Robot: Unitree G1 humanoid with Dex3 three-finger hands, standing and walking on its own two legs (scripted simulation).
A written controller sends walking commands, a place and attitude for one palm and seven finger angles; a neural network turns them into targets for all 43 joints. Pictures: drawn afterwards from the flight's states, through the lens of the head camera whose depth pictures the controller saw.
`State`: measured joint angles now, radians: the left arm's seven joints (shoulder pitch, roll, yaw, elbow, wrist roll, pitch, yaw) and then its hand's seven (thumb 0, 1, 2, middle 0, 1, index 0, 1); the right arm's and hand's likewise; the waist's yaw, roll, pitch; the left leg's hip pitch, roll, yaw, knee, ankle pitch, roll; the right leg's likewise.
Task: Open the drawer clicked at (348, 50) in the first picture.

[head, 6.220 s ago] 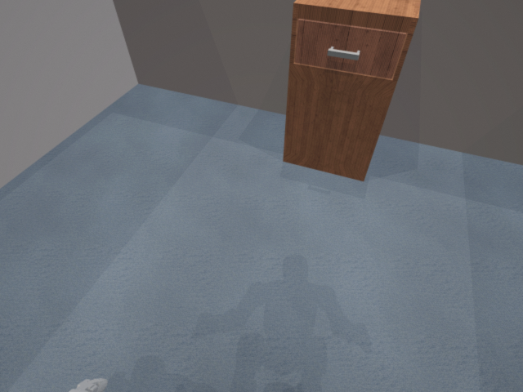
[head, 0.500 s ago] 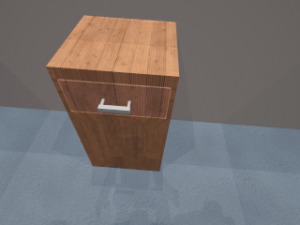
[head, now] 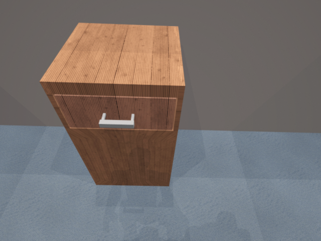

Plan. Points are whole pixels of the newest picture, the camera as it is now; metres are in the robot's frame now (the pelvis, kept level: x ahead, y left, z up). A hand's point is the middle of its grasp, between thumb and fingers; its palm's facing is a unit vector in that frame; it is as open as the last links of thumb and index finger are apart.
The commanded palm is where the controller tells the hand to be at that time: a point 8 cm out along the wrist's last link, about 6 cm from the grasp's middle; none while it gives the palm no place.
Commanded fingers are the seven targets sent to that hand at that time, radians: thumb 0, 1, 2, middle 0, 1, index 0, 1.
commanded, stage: look again from close up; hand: left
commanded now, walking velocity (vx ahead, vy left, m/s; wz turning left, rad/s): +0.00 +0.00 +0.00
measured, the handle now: (117, 119) +0.53 +0.19 -0.08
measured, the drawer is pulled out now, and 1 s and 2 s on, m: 0.00 0.00 0.00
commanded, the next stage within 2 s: shuffle to correct the standing spot in 0.52 s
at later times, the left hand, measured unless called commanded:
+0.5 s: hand out of the picture -0.01 +0.16 -0.18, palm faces +0.02 -0.98 -0.21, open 7.3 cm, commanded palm none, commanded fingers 0.00 0.90 0.90 -0.20 -0.30 -0.20 -0.30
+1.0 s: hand out of the picture -0.12 +0.13 -0.18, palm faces +0.11 -0.98 -0.18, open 7.4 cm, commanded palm none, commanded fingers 0.00 0.90 0.90 -0.20 -0.30 -0.20 -0.30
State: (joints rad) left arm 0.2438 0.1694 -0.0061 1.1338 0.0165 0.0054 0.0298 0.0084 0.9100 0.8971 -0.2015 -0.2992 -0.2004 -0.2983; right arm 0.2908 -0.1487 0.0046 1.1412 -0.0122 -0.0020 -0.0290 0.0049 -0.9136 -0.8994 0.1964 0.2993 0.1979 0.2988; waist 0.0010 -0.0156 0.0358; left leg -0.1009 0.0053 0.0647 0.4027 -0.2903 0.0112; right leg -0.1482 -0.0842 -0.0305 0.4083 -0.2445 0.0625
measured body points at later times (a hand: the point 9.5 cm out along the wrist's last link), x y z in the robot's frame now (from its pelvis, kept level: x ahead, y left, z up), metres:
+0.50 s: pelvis -0.05 -0.01 -0.01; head -0.08 -0.01 +0.44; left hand -0.01 +0.22 -0.16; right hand +0.00 -0.25 -0.16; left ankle -0.05 +0.11 -0.74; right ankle -0.02 -0.16 -0.74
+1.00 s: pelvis -0.05 -0.03 -0.01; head -0.06 -0.04 +0.44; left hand -0.13 +0.18 -0.16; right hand -0.09 -0.25 -0.17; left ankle -0.05 +0.10 -0.73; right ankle -0.02 -0.16 -0.74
